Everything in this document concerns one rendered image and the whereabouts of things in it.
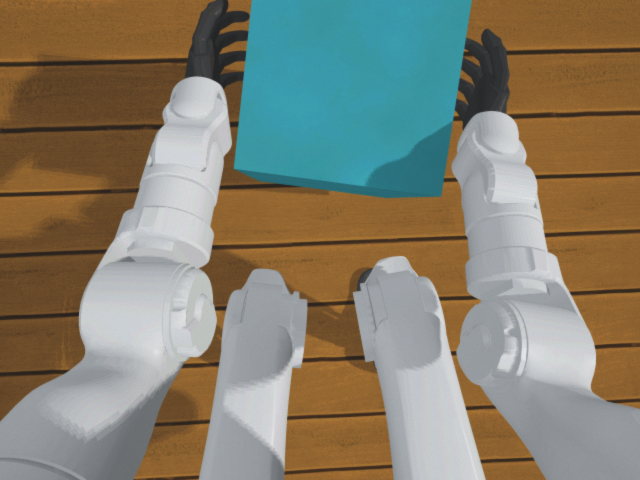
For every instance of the left robot upper arm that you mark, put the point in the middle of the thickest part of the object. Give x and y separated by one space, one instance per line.
140 322

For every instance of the robot right forearm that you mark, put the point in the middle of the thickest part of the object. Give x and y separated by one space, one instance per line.
503 221

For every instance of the carton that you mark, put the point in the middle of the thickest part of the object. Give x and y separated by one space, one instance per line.
354 96

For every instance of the left robot hand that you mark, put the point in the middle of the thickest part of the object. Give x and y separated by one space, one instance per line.
204 58

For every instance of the right robot upper arm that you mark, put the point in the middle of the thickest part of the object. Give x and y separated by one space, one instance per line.
535 363

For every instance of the robot shin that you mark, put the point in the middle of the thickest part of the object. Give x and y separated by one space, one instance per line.
427 291
237 301

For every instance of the robot left forearm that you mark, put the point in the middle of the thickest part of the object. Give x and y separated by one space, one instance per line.
172 214

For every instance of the robot right shin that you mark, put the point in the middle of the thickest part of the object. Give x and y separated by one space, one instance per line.
427 291

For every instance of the right robot hand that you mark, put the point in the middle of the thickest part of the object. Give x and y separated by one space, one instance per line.
491 91

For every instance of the robot left shin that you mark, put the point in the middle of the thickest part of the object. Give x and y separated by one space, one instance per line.
237 301

